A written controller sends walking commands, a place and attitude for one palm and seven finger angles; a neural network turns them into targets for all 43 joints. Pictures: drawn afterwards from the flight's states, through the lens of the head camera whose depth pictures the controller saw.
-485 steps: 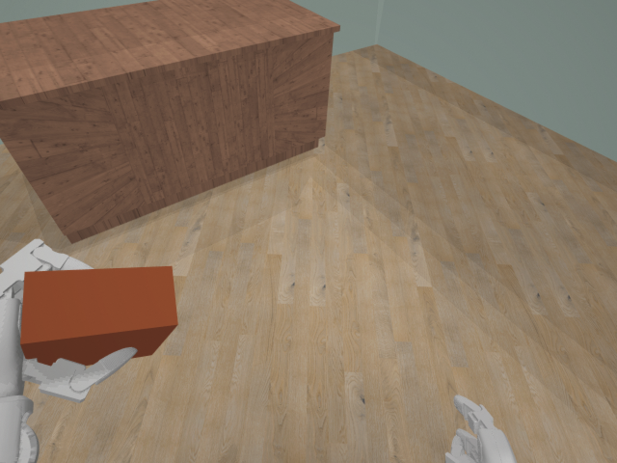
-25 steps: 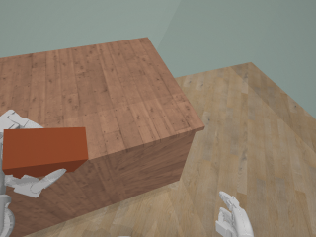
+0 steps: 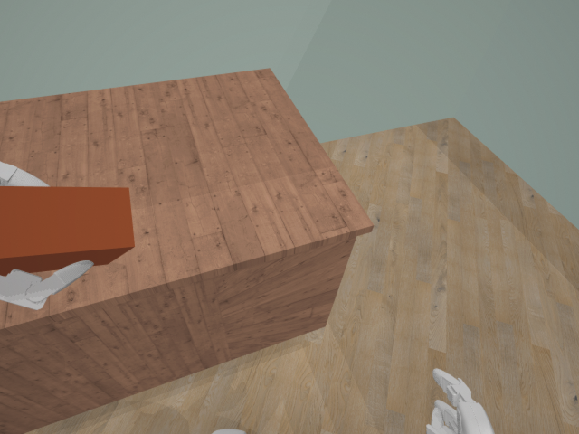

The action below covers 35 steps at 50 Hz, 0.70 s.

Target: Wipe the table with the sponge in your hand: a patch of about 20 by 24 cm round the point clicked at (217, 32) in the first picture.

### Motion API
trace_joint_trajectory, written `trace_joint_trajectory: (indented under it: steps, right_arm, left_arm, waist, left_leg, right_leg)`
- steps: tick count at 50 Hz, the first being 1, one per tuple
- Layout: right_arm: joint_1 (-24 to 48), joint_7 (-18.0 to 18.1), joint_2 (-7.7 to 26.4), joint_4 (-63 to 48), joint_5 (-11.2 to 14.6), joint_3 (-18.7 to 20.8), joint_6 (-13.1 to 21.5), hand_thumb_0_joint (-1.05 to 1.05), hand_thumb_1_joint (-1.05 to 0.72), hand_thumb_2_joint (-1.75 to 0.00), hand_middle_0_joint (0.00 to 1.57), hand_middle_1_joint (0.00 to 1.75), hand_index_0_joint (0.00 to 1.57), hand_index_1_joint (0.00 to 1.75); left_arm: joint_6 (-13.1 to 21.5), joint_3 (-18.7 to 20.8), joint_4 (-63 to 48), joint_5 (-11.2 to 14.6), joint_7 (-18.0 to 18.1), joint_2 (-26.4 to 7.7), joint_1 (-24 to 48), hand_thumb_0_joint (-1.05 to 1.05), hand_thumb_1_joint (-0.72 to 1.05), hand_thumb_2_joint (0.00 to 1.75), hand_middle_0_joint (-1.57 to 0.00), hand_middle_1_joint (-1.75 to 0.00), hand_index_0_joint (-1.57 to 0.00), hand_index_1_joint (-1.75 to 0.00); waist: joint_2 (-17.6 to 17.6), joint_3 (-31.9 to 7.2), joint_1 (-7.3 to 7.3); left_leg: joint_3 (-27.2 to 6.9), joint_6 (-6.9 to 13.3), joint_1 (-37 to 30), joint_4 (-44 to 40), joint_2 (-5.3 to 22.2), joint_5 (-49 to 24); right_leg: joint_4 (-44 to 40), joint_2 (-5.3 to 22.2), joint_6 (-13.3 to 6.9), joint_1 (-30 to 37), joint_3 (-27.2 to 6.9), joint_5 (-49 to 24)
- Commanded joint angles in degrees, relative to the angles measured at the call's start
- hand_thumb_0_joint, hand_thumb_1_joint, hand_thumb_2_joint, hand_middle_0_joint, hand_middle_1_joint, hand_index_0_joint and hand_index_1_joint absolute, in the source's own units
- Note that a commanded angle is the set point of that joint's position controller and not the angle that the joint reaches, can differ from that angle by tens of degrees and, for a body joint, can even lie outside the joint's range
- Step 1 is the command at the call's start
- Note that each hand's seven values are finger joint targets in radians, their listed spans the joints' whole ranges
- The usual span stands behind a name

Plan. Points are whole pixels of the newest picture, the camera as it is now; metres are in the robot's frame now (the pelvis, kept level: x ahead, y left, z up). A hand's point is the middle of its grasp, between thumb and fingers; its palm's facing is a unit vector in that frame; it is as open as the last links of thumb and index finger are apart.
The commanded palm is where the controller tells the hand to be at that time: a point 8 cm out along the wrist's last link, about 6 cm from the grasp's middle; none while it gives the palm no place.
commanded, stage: look again from close up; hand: left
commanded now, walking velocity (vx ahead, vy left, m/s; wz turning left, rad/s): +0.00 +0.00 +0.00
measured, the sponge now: (75, 233) +0.26 +0.26 +0.18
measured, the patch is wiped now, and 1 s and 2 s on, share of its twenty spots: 0.00 0.00 0.00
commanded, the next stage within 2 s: shuffle to correct the standing spot in 0.20 s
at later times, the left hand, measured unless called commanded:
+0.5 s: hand (75, 219) +0.28 +0.28 +0.17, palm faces +0.38 -0.85 -0.36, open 10.1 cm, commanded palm +0.22 +0.31 +0.18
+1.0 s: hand (67, 212) +0.30 +0.30 +0.15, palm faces +0.39 -0.82 -0.42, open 10.1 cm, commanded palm +0.24 +0.33 +0.18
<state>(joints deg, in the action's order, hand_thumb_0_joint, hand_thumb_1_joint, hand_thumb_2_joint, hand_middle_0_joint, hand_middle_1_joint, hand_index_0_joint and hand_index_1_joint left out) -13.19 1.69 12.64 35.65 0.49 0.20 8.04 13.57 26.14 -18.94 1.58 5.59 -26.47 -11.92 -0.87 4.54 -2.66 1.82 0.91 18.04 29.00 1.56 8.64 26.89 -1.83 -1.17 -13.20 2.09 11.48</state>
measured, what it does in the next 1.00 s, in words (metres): shifts its weight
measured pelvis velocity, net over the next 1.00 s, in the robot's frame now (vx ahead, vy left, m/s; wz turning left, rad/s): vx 0.09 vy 0.05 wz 0.03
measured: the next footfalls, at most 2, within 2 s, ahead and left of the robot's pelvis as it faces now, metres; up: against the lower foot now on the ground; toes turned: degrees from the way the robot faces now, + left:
none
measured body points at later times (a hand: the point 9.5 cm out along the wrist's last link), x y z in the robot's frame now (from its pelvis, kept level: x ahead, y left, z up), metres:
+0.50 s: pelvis +0.07 +0.03 +0.00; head +0.09 +0.06 +0.45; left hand +0.26 +0.32 +0.19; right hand +0.27 -0.17 -0.06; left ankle +0.08 +0.10 -0.74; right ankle +0.04 -0.11 -0.74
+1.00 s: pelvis +0.09 +0.05 -0.01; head +0.10 +0.06 +0.44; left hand +0.27 +0.34 +0.18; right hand +0.26 -0.19 -0.09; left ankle +0.08 +0.10 -0.74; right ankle +0.04 -0.11 -0.73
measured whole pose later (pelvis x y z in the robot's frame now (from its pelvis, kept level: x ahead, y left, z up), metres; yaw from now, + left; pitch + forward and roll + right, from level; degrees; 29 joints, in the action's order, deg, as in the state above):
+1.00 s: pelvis +0.09 +0.05 -0.01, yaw +2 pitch +0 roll -1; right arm -12.1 1.0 11.7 33.0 1.1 0.2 3.5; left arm 12.9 22.1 -26.1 2.0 5.2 -22.3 -25.3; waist -0.6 1.6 0.4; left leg 2.0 5.1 17.1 36.9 -3.7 20.1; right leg 34.0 2.6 2.2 -11.2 0.8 22.7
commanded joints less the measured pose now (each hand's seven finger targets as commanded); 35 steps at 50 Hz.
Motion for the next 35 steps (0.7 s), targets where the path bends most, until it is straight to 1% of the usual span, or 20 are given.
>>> trace_joint_trajectory:
  steps: [1, 2, 4, 5, 6, 8, 9, 10, 11, 12, 14, 15, 17, 21, 24, 25, 26, 30, 31, 35]
  right_arm:
    - [5.36, -0.86, 5.75, -10.91, 0.73, 1.97, 4.74, 0.00, -0.90, -0.90, 0.20, 0.30, 0.20, 0.30]
    - [5.60, -0.75, 6.21, -11.00, 0.61, 1.92, 4.68, 0.00, -0.90, -0.90, 0.20, 0.30, 0.20, 0.30]
    - [5.84, -0.24, 6.30, -11.28, 0.34, 1.68, 4.66, 0.00, -0.90, -0.90, 0.20, 0.30, 0.20, 0.30]
    - [6.37, 0.10, 6.67, -11.16, 0.35, 1.73, 4.42, 0.00, -0.90, -0.90, 0.20, 0.30, 0.20, 0.30]
    - [6.13, 0.38, 6.24, -11.49, 0.11, 1.58, 4.41, 0.00, -0.90, -0.90, 0.20, 0.30, 0.20, 0.30]
    - [6.00, 0.78, 5.96, -11.58, -0.12, 1.32, 4.37, 0.00, -0.90, -0.90, 0.20, 0.30, 0.20, 0.30]
    - [5.91, 0.82, 5.89, -11.60, -0.27, 1.32, 4.47, 0.00, -0.90, -0.90, 0.20, 0.30, 0.20, 0.30]
    - [6.24, 0.79, 5.91, -11.71, -0.45, 1.13, 4.61, 0.00, -0.90, -0.90, 0.20, 0.30, 0.20, 0.30]
    - [6.14, 0.86, 5.56, -11.61, -0.67, 1.01, 4.83, 0.00, -0.90, -0.90, 0.20, 0.30, 0.20, 0.30]
    - [5.95, 0.63, 5.44, -11.64, -0.77, 0.87, 5.19, 0.00, -0.90, -0.90, 0.20, 0.30, 0.20, 0.30]
    - [5.77, 0.16, 5.37, -11.14, -0.76, 0.89, 5.77, 0.00, -0.90, -0.90, 0.20, 0.30, 0.20, 0.30]
    - [5.90, -0.17, 5.26, -10.98, -0.70, 0.90, 6.11, 0.00, -0.90, -0.90, 0.20, 0.30, 0.20, 0.30]
    - [5.38, -0.65, 5.97, -10.30, -0.95, 1.41, 5.97, 0.00, -0.90, -0.90, 0.20, 0.30, 0.20, 0.30]
    - [5.16, -1.00, 6.28, -9.54, -0.92, 1.90, 4.11, 0.00, -0.90, -0.90, 0.20, 0.30, 0.20, 0.30]
    - [5.58, -0.53, 6.43, -10.20, -0.55, 2.15, 2.28, 0.00, -0.90, -0.90, 0.20, 0.30, 0.20, 0.30]
    - [6.06, -0.28, 6.45, -10.57, -0.41, 1.97, 1.89, 0.00, -0.90, -0.90, 0.20, 0.30, 0.20, 0.30]
    - [5.84, -0.18, 6.18, -10.80, -0.27, 1.89, 1.37, 0.00, -0.90, -0.90, 0.20, 0.30, 0.20, 0.30]
    - [6.49, -0.05, 6.27, -12.21, 0.14, 1.91, 0.69, 0.00, -0.90, -0.90, 0.20, 0.30, 0.20, 0.30]
    - [6.02, -0.17, 6.28, -12.25, 0.16, 1.98, 0.72, 0.00, -0.90, -0.90, 0.20, 0.30, 0.20, 0.30]
    - [5.98, -0.57, 6.60, -12.45, 0.47, 2.34, 0.77, 0.00, -0.90, -0.90, 0.20, 0.30, 0.20, 0.30]
  left_arm:
    - [4.31, -4.52, -15.22, 1.55, -1.12, -1.46, -9.51, 0.00, 0.10, 1.30, -1.20, -1.60, -1.20, -1.60]
    - [4.27, -2.87, -15.52, 1.16, -0.83, -3.17, -9.83, 0.00, 0.10, 1.30, -1.20, -1.60, -1.20, -1.60]
    - [4.29, 0.59, -14.70, 0.65, -0.24, -6.00, -8.89, 0.00, 0.10, 1.30, -1.20, -1.60, -1.20, -1.60]
    - [4.38, 3.95, -16.05, 0.51, 0.34, -9.36, -6.76, 0.00, 0.10, 1.30, -1.20, -1.60, -1.20, -1.60]
    - [4.68, 3.54, -16.18, 0.36, 0.36, -7.99, -5.43, 0.00, 0.10, 1.30, -1.20, -1.60, -1.20, -1.60]
    - [5.00, 4.78, -16.93, 0.31, 0.55, -8.74, -2.32, 0.00, 0.10, 1.30, -1.20, -1.60, -1.20, -1.60]
    - [5.15, 4.48, -17.62, 0.14, 0.52, -8.64, -0.72, 0.00, 0.10, 1.30, -1.20, -1.60, -1.20, -1.60]
    - [5.31, 4.89, -19.74, -0.01, 0.44, -9.75, 1.83, 0.00, 0.10, 1.30, -1.20, -1.60, -1.20, -1.60]
    - [5.46, 3.97, -19.41, -0.25, 0.38, -8.61, 2.02, 0.00, 0.10, 1.30, -1.20, -1.60, -1.20, -1.60]
    - [5.60, 2.90, -20.60, -0.36, 0.37, -7.58, 2.11, 0.00, 0.10, 1.30, -1.20, -1.60, -1.20, -1.60]
    - [5.48, 0.65, -21.59, -0.51, 0.43, -5.42, 0.92, 0.00, 0.10, 1.30, -1.20, -1.60, -1.20, -1.60]
    - [5.31, -0.96, -22.67, -0.55, 0.37, -3.77, 0.39, 0.00, 0.10, 1.30, -1.20, -1.60, -1.20, -1.60]
    - [4.70, -2.10, -22.57, -0.71, 0.54, -2.54, -2.55, 0.00, 0.10, 1.30, -1.20, -1.60, -1.20, -1.60]
    - [2.88, -1.45, -18.17, -0.32, 0.82, -2.00, -8.05, 0.00, 0.10, 1.30, -1.20, -1.60, -1.20, -1.60]
    - [2.65, 0.67, -18.24, 0.28, 0.69, -4.03, -7.70, 0.00, 0.10, 1.30, -1.20, -1.60, -1.20, -1.60]
    - [2.51, 2.60, -18.71, 0.42, 0.82, -6.40, -7.52, 0.00, 0.10, 1.30, -1.20, -1.60, -1.20, -1.60]
    - [2.63, 1.95, -18.21, 0.70, 0.69, -5.23, -7.57, 0.00, 0.10, 1.30, -1.20, -1.60, -1.20, -1.60]
    - [3.19, 3.60, -22.57, 1.21, 0.59, -7.96, -5.96, 0.00, 0.10, 1.30, -1.20, -1.60, -1.20, -1.60]
    - [3.39, 2.65, -22.85, 1.35, 0.57, -6.61, -6.52, 0.00, 0.10, 1.30, -1.20, -1.60, -1.20, -1.60]
    - [3.48, 2.72, -24.04, 1.61, 0.83, -6.61, -8.21, 0.00, 0.10, 1.30, -1.20, -1.60, -1.20, -1.60]
  waist:
    - [3.98, -7.82, 0.25]
    - [2.52, -6.74, 0.16]
    - [-1.80, -4.94, 0.06]
    - [0.64, -4.76, 0.27]
    - [1.11, -5.69, 0.61]
    - [4.53, -6.99, 0.58]
    - [5.85, -7.57, 0.68]
    - [9.27, -8.37, 0.84]
    - [10.86, -8.86, 0.73]
    - [10.99, -9.61, 0.66]
    - [9.04, -11.10, 0.72]
    - [8.33, -12.84, 1.05]
    - [7.27, -14.89, 1.14]
    - [4.09, -15.09, 1.64]
    - [4.66, -13.55, 2.07]
    - [4.99, -13.00, 2.08]
    - [4.62, -12.78, 2.23]
    - [6.73, -13.97, 2.26]
    - [6.30, -14.37, 2.38]
    - [6.32, -15.55, 2.37]
  left_leg:
    - [-5.35, 0.25, -5.03, -9.24, 1.42, 16.13]
    - [-6.26, 0.12, -2.30, -11.34, 1.72, 18.76]
    - [-6.99, 0.19, 0.77, -13.29, 2.11, 21.07]
    - [-7.09, 0.11, -0.40, -14.43, 2.45, 20.13]
    - [-8.55, 0.79, 0.44, -15.60, 3.51, 20.62]
    - [-9.39, 1.55, 0.42, -16.79, 4.89, 19.38]
    - [-9.38, 1.72, 0.04, -16.64, 5.26, 19.07]
    - [-9.61, 1.59, -0.72, -17.51, 5.65, 19.95]
    - [-10.05, 1.94, -0.52, -17.42, 6.11, 20.30]
    - [-10.12, 1.95, -1.02, -16.74, 5.90, 19.29]
    - [-8.12, 1.64, -3.84, -13.12, 4.49, 12.80]
    - [-7.23, 1.08, -7.36, -11.49, 3.86, 7.30]
    - [-5.98, 0.63, -9.28, -7.88, 2.65, -1.63]
    - [-4.67, 0.92, -8.57, -3.60, 1.60, -6.41]
    - [-5.01, 1.39, -6.99, -2.69, 1.66, -6.54]
    - [-5.20, 1.55, -7.53, -2.47, 1.89, -8.66]
    - [-5.76, 1.82, -6.38, -2.33, 2.23, -9.28]
    - [-5.30, 2.40, -8.18, 0.76, 2.21, -17.46]
    - [-5.51, 2.40, -8.31, 1.58, 2.21, -19.59]
    - [-4.99, 2.41, -9.35, 3.76, 1.78, -22.93]
  right_leg:
    - [-10.15, 5.21, -0.62, -2.42, -7.19, 16.20]
    - [-9.60, 3.94, -0.22, -1.25, -6.13, 16.32]
    - [-9.57, 2.95, 0.41, -0.47, -5.11, 16.21]
    - [-8.51, 2.37, 0.42, -1.14, -4.46, 14.77]
    - [-6.29, 2.25, 0.52, 1.06, -3.22, 11.74]
    - [-3.02, 1.76, 0.60, 3.76, -2.51, 6.36]
    - [-2.47, 1.86, 0.51, 4.32, -2.39, 5.20]
    - [-1.34, 1.59, 0.60, 4.15, -1.98, 5.56]
    - [-1.26, 1.90, 0.42, 4.89, -2.04, 4.68]
    - [-1.68, 2.05, 0.19, 5.70, -2.17, 3.62]
    - [-4.43, 2.77, -0.05, 6.07, -2.96, 0.02]
    - [-4.83, 2.76, -0.21, 5.29, -2.99, -2.34]
    - [-5.12, 3.18, -0.37, 6.02, -2.99, -6.80]
    - [-3.78, 4.10, -1.07, 5.75, -2.63, -9.02]
    - [-1.32, 4.15, -1.25, 4.51, -2.24, -8.21]
    - [-0.35, 4.00, -1.08, 3.64, -1.62, -9.10]
    - [0.68, 3.91, -1.04, 4.18, -0.76, -8.96]
    - [3.67, 4.48, -1.19, 4.15, -0.68, -13.52]
    - [4.53, 4.56, -1.27, 4.54, -0.32, -14.47]
    - [5.24, 5.28, -1.29, 5.39, -1.04, -17.79]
